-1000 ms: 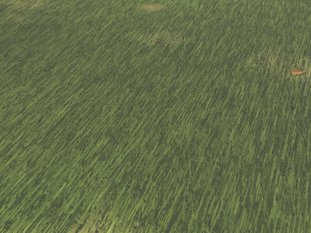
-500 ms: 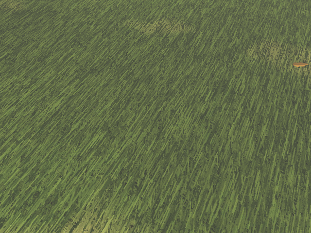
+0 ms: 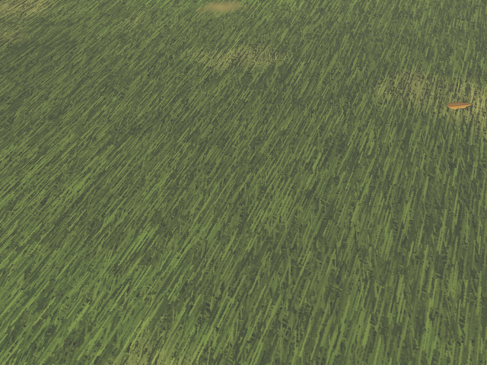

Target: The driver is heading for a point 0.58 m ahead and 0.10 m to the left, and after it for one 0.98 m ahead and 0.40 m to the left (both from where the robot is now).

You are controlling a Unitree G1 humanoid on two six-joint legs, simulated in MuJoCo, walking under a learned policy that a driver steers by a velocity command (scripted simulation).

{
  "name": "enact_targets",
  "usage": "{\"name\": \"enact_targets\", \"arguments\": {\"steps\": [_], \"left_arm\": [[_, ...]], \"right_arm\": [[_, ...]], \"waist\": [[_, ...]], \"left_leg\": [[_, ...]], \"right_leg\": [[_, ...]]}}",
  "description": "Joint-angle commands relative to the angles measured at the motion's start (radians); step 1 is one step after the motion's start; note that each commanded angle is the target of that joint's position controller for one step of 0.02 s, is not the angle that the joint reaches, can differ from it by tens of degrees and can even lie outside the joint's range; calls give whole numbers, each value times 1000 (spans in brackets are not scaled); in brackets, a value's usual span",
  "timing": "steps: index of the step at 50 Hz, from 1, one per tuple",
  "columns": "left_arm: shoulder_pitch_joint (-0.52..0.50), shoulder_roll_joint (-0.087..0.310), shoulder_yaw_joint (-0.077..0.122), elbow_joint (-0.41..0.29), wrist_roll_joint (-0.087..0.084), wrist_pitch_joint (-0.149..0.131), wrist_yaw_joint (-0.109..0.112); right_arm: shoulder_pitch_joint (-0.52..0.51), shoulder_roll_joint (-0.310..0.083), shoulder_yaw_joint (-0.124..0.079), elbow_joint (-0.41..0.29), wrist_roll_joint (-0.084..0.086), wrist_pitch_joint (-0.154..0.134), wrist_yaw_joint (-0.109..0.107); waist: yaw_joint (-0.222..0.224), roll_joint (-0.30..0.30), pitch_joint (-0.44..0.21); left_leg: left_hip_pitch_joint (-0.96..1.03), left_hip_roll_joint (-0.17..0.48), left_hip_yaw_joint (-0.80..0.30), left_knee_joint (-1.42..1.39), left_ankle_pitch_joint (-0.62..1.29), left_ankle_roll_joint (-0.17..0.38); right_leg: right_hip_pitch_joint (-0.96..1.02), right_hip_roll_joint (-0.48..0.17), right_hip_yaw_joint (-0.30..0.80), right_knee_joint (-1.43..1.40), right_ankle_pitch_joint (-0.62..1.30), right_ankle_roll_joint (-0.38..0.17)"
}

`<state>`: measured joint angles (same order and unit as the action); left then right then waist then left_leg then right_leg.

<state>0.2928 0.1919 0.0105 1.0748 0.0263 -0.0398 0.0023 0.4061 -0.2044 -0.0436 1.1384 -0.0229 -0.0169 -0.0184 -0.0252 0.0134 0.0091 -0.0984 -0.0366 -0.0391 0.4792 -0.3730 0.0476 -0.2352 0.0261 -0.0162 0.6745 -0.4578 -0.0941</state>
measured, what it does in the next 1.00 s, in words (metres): walks ahead, turning left: right foot, then left foot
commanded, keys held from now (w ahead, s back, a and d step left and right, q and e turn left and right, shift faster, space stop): w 0.42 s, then w+q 0.58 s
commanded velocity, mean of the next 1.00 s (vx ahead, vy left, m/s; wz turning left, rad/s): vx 0.46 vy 0.00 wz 0.22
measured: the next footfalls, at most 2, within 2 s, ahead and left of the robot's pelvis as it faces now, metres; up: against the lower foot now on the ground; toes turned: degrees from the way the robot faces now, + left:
right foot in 0.04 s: +0.04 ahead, -0.10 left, +0.00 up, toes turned +0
left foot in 0.50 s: +0.38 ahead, +0.04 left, +0.00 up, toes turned +4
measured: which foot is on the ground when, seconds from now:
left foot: down 0.00-0.04, up 0.06-0.48, down 0.50-1.00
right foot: up 0.00-0.02, down 0.04-0.48, up 0.50-1.00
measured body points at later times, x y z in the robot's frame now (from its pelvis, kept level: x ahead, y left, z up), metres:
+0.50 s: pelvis +0.23 -0.01 -0.02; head +0.26 -0.01 +0.43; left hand +0.11 +0.21 -0.16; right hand +0.42 -0.24 -0.13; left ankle +0.34 +0.04 -0.74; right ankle +0.01 -0.09 -0.72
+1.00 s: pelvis +0.50 -0.01 +0.00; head +0.54 +0.00 +0.45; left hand +0.70 +0.24 -0.09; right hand +0.48 -0.28 -0.13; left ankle +0.34 +0.04 -0.73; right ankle +0.68 -0.10 -0.71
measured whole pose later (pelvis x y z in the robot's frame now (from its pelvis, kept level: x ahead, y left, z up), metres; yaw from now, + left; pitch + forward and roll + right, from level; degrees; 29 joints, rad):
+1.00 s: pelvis +0.50 -0.01 +0.00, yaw +16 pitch +2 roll +0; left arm -0.06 0.22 0.01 0.75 0.02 -0.05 -0.02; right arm 0.49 -0.22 -0.05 0.98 -0.02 -0.06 -0.02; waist -0.12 -0.02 0.05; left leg 0.05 -0.12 -0.19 0.31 -0.37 0.10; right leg -0.55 -0.01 0.01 0.57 -0.09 0.01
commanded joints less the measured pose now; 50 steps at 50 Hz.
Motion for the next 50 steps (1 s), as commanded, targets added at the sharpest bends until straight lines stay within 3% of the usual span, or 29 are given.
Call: {"name": "enact_targets", "arguments": {"steps": [1,2,3,4,5,6,7,9,12,18,20,22,23,24,25,26,27,28,29,31,34,37,41,46,48,50], "left_arm": [[85,43,17,-34,-20,-42,-13],[215,67,32,14,-20,-41,-7],[354,169,61,36,-2,-47,4],[413,220,73,62,-7,-34,3],[299,160,57,31,-2,-27,4],[216,127,48,-3,-4,-33,2],[168,113,42,-20,-3,-40,2],[166,85,28,-16,-6,-54,5],[248,77,17,17,-12,-65,8],[264,88,4,24,-9,-67,19],[250,109,6,25,-10,-71,21],[217,138,14,17,-8,-72,27],[196,150,19,11,-6,-66,28],[179,156,23,6,-9,-61,26],[193,115,14,-17,-7,-60,20],[302,18,7,-29,-18,-57,2],[205,96,23,-51,3,-57,1],[99,120,30,-94,3,-66,-5],[55,118,33,-108,3,-72,-6],[55,92,32,-125,13,-52,-10],[13,76,32,-163,19,-21,-13],[-153,91,35,-236,16,-8,-15],[-306,93,33,-303,10,-5,-23],[-448,98,21,-384,1,-14,-27],[-438,113,21,-402,-5,-25,-26],[-297,150,34,-372,-9,-37,-15]], "right_arm": [[-98,-136,-25,-67,18,-17,3],[-143,-112,-18,-91,15,-24,4],[-194,-51,1,-135,21,-37,13],[-192,-81,-8,-163,-2,-42,17],[-182,-94,-12,-150,-19,-40,21],[-160,-59,-4,-139,-12,-46,28],[-151,-46,-2,-134,-4,-50,35],[-156,-61,-9,-138,-12,-41,46],[-225,-56,-10,-173,-10,-25,51],[-473,-22,19,-285,5,-20,52],[-445,-52,13,-291,8,-20,42],[-298,-97,-7,-252,8,-29,29],[-161,-117,-20,-205,10,-35,23],[-31,-134,-33,-160,4,-40,16],[101,-209,-56,-135,-16,-40,8],[68,-248,-61,-144,-24,-33,19],[-31,-217,-59,-150,18,-31,32],[-128,-159,-44,-175,23,-33,35],[-159,-114,-33,-175,17,-40,39],[-153,-84,-19,-164,13,-57,26],[-84,-127,-26,-154,18,-74,18],[-17,-140,-28,-158,21,-69,16],[81,-138,-29,-160,18,-60,16],[145,-153,-34,-176,4,-48,4],[126,-168,-40,-192,0,-47,-5],[54,-195,-49,-219,2,-50,-5]], "waist": [[105,91,146],[159,19,119],[219,-234,69],[189,-285,82],[118,-117,151],[80,-59,166],[52,-43,160],[31,-69,131],[32,-92,109],[61,-118,155],[33,-124,122],[-41,-130,27],[-95,-130,-45],[-154,-107,-101],[-179,8,-186],[-69,187,-236],[-58,71,-142],[-28,33,-3],[0,-31,53],[59,-33,61],[69,-6,52],[27,15,87],[-37,39,64],[-83,65,56],[-64,79,50],[11,89,-1]], "left_leg": [[-253,212,-244,-212,-88,140],[-395,139,-150,-81,-19,100],[-535,0,33,270,-14,39],[-646,-30,60,495,-165,34],[-670,42,11,614,-118,48],[-655,72,0,640,-27,49],[-631,95,5,629,39,42],[-608,102,39,608,100,21],[-632,81,96,580,144,3],[-492,27,183,210,270,12],[-384,-3,194,147,272,50],[-234,-44,187,120,237,88],[-111,-57,176,79,238,109],[60,-31,149,10,255,131],[247,180,-108,-4,106,187],[417,414,-654,-131,90,358],[312,372,-692,-239,-104,350],[159,348,-550,-276,-102,320],[42,308,-463,-304,24,291],[-88,229,-326,-313,238,246],[-133,187,-244,-318,362,242],[-122,162,-235,-343,366,219],[-4,144,-240,-294,499,165],[141,158,-284,-202,643,173],[155,169,-307,-157,690,157],[86,147,-298,-48,832,112]], "right_leg": [[130,7,-41,-198,129,-6],[344,7,20,-270,151,-10],[461,-228,405,-479,-97,-62],[449,-381,664,-538,-81,-124],[365,-373,583,-507,-40,-130],[309,-335,493,-508,52,-121],[284,-295,410,-527,131,-106],[291,-238,285,-533,356,-85],[316,-208,172,-504,693,-75],[227,-182,84,-535,896,-61],[258,-203,66,-481,1106,-50],[316,-215,38,-301,1321,-34],[323,-213,25,-144,1318,-30],[242,-189,-3,53,1180,-21],[60,-126,-45,370,779,-12],[-301,66,-16,724,-56,22],[-406,4,75,752,26,-3],[-435,-45,73,697,130,-6],[-391,-75,71,632,178,0],[-285,-106,73,525,187,34],[-280,-110,40,405,194,81],[-371,-116,16,255,314,122],[-428,-92,11,109,442,139],[-453,-46,10,-20,407,128],[-379,-33,24,-98,381,111],[-131,9,18,-181,318,80]]}}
